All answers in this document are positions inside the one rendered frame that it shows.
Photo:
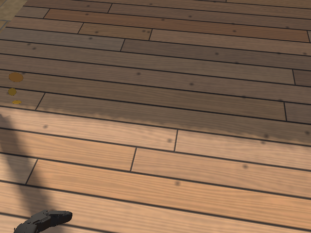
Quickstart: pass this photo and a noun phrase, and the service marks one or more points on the robot left hand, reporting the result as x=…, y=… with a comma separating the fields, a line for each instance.
x=43, y=220

